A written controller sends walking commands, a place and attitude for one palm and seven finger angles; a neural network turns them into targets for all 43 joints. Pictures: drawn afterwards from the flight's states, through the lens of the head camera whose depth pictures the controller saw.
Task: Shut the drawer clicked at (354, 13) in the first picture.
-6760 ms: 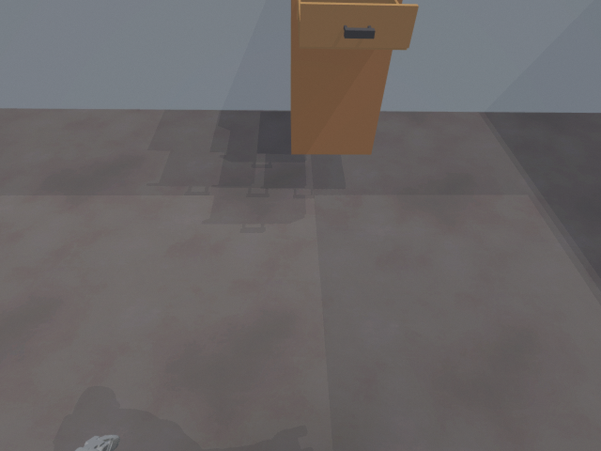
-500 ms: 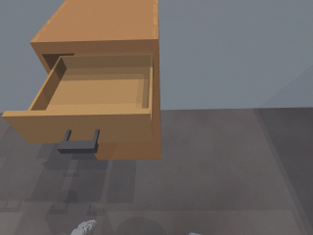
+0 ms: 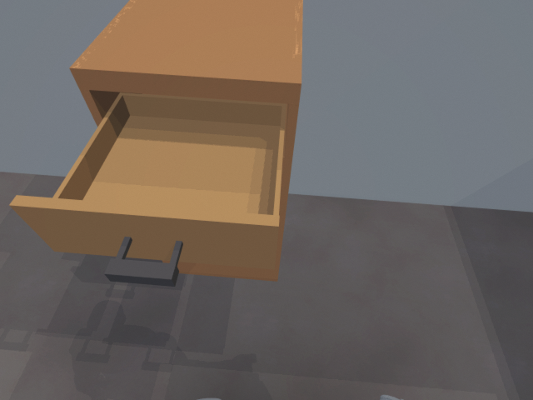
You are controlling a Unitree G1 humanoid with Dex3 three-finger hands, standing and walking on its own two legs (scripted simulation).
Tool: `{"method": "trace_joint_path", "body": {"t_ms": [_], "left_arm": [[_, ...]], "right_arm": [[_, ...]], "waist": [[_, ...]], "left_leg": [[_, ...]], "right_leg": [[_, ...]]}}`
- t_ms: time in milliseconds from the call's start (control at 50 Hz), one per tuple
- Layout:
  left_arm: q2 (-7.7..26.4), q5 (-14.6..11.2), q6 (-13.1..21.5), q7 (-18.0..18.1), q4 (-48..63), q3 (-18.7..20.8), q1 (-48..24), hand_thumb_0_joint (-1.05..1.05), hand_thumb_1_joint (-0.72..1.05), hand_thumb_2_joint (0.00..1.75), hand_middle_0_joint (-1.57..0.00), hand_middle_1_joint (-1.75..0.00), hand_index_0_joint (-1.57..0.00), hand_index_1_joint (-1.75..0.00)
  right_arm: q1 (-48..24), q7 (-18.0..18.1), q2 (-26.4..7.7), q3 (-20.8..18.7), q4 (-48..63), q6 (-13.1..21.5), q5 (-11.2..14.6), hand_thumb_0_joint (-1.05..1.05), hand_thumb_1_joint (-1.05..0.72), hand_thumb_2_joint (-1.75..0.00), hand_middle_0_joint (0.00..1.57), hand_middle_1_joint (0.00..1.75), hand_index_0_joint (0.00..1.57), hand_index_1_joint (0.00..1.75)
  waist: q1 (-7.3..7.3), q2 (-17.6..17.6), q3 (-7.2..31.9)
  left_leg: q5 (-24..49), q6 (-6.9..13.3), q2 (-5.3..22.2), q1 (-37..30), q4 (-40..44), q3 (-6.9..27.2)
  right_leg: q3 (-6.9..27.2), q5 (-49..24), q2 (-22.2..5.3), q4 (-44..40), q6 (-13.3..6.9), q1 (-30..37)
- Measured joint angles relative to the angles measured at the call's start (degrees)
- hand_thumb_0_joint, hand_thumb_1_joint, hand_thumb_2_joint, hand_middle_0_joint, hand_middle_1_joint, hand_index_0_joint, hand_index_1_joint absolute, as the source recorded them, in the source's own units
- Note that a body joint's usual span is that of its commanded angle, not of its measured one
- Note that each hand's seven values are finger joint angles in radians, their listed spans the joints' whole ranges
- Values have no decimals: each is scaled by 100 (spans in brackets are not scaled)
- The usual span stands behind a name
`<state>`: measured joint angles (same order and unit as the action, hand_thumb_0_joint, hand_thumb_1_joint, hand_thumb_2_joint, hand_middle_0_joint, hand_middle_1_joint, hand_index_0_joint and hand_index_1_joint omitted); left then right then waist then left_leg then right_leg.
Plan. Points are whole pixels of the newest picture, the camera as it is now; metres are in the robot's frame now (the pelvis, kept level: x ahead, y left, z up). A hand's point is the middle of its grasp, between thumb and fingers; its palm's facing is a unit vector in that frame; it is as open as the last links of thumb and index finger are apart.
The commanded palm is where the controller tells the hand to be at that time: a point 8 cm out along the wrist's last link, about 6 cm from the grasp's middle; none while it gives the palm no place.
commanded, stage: come to a stop and stand still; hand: left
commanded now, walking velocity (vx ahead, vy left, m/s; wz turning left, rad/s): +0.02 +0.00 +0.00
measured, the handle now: (147, 258) +0.30 +0.23 +0.01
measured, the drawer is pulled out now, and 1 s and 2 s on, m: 0.30 0.30 0.30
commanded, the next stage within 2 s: look again from close up in 0.58 s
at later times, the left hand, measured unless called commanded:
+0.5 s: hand out of the picture +0.04 +0.15 -0.17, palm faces +0.02 -0.98 -0.20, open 7.4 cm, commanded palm none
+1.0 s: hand out of the picture -0.04 +0.16 -0.17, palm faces +0.01 -0.98 -0.18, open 7.4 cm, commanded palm none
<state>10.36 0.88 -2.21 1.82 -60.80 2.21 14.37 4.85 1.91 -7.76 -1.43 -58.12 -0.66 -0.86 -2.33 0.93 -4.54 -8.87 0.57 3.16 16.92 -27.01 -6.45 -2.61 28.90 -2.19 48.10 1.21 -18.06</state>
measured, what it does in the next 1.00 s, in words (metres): steps on the spot: right foot, then left foot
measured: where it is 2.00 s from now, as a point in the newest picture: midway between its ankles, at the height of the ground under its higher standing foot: outside the picture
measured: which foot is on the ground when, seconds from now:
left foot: down 0.00-0.12, up 0.14-0.28, down 0.30-1.00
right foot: up 0.00-0.08, down 0.10-1.00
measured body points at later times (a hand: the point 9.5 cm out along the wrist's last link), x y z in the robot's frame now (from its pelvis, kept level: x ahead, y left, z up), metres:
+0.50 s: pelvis -0.03 -0.03 +0.00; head -0.02 -0.03 +0.45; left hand +0.04 +0.20 -0.15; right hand +0.02 -0.27 -0.15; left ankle +0.00 +0.08 -0.74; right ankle -0.03 -0.13 -0.74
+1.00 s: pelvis -0.03 +0.00 +0.00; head -0.01 +0.01 +0.45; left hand -0.03 +0.22 -0.16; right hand -0.02 -0.23 -0.15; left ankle +0.00 +0.08 -0.74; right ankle -0.03 -0.13 -0.74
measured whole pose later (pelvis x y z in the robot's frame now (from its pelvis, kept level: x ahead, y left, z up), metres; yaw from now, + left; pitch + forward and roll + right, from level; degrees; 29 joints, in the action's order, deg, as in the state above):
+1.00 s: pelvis -0.03 +0.00 +0.00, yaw +0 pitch -1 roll +0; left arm 8.8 1.1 0.1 2.3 -61.2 -0.7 18.1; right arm 13.8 1.0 -8.6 -0.3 -64.8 -0.1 -0.4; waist 0.0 0.8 -2.8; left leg -11.9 3.0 -0.9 13.2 -25.8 -5.1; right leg -1.1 13.7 -1.4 25.8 1.0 -11.2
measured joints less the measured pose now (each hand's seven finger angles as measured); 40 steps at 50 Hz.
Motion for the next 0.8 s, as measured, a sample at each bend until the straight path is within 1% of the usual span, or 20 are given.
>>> {"method": "trace_joint_path", "body": {"t_ms": [20,60,80,100,120,160,200,220,240,280,300,320,360,380,480,600,800], "left_arm": [[-1,3,-4,1,27,5,5,0,91,90,-20,-30,-20,-30],[30,33,7,7,131,-64,37,0,91,90,-20,-30,-20,-30],[74,54,21,-8,268,-107,105,0,91,90,-20,-30,-20,-30],[128,79,50,-17,419,-119,191,0,91,90,-20,-30,-20,-30],[117,106,57,-8,493,-125,207,0,91,90,-20,-30,-20,-30],[52,127,38,13,608,-157,245,0,91,90,-20,-30,-20,-30],[14,124,68,59,708,-143,300,1,91,90,-20,-30,-20,-30],[11,127,78,73,749,-131,308,1,91,90,-20,-30,-20,-30],[17,127,84,80,782,-123,302,1,91,90,-20,-30,-20,-30],[38,111,90,86,839,-133,264,1,90,90,-20,-30,-20,-30],[43,91,95,84,855,-144,225,1,90,90,-20,-30,-20,-30],[65,70,96,82,841,-148,133,1,90,90,-20,-30,-20,-30],[82,46,112,74,825,-166,-15,1,90,90,-20,-30,-20,-30],[78,36,121,67,823,-186,-64,1,91,90,-20,-30,-20,-30],[11,20,184,17,750,-264,-170,1,91,90,-21,-30,-20,-30],[-2,16,209,15,577,-260,-115,0,91,90,-21,-30,-20,-30],[-15,7,226,27,233,-255,158,0,91,90,-20,-30,-20,-30]], "right_arm": [[-27,-11,-2,-14,20,-13,-4,0,-91,-90,20,30,20,29],[-19,-15,-23,-24,91,-40,-13,0,-91,-90,20,30,20,29],[41,-27,-41,-37,173,-58,-12,0,-91,-90,20,30,20,29],[92,-48,-57,-60,270,-96,-5,0,-90,-90,20,30,20,29],[114,-68,-121,-99,347,-149,-2,0,-90,-90,20,30,20,30],[224,-105,-270,-182,447,-255,-12,0,-91,-90,20,30,20,29],[366,-128,-354,-228,491,-295,-15,0,-91,-90,20,30,20,29],[432,-131,-374,-240,508,-291,-6,0,-91,-90,20,30,20,29],[494,-128,-383,-246,523,-274,6,0,-91,-90,20,30,20,29],[614,-124,-400,-229,528,-200,14,0,-91,-90,20,30,20,29],[668,-118,-413,-215,507,-152,13,0,-91,-90,20,30,20,29],[674,-103,-384,-199,439,-124,6,0,-91,-90,20,30,20,29],[682,-96,-335,-129,314,-98,-6,0,-91,-90,20,30,20,29],[694,-99,-320,-94,264,-87,-8,0,-91,-90,20,30,20,29],[745,-113,-251,19,81,-88,-28,0,-91,-90,20,30,20,29],[848,-106,-164,69,-133,-35,-24,0,-92,-90,20,30,20,29],[974,-113,-113,119,-503,7,18,0,-91,-90,20,30,20,29]], "waist": [[10,-33,-5],[31,-85,-22],[15,-85,31],[-14,-31,97],[-7,-115,81],[60,-327,89],[96,-376,143],[114,-353,163],[135,-313,179],[192,-254,206],[230,-261,227],[247,-182,193],[216,-62,138],[213,-40,139],[263,-41,221],[317,-46,262],[273,-36,201]], "left_leg": [[29,-22,19,31,6,-3],[66,-81,42,92,-29,5],[42,-124,48,223,-153,11],[-110,-155,22,428,-405,-8],[-433,-170,33,597,-716,103],[-1002,-134,-24,847,-1427,418],[-1235,-72,-119,929,-2021,533],[-1303,-57,-161,881,-2118,525],[-1304,-49,-197,767,-2024,492],[-967,-25,-235,366,-1368,410],[-900,10,-219,196,-1055,434],[-915,24,-245,157,-988,439],[-815,19,-247,74,-877,403],[-745,13,-233,35,-795,395],[-494,3,-193,-75,-426,376],[-356,33,-214,-151,-177,321],[-305,128,-298,-275,5,225]], "right_leg": [[3,-6,-7,-41,3,6],[16,-97,-23,-452,8,163],[80,-293,-16,-860,-16,248],[200,-675,-45,-1235,-88,252],[181,-872,6,-1138,-142,155],[31,-831,108,-970,-215,111],[-37,-781,157,-985,-255,143],[-50,-780,165,-1001,-272,156],[-57,-784,166,-1009,-287,163],[-92,-777,186,-987,-292,169],[-141,-764,220,-967,-284,161],[-150,-768,196,-975,-275,184],[-115,-920,194,-1163,-222,290],[-107,-990,214,-1286,-237,344],[-90,-1281,274,-1760,-276,488],[-38,-1436,262,-2002,-241,544],[56,-1504,182,-2152,-140,630]]}}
